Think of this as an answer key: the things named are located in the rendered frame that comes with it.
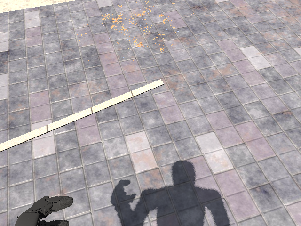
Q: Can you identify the left robot hand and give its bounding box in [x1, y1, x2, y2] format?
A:
[15, 196, 73, 226]

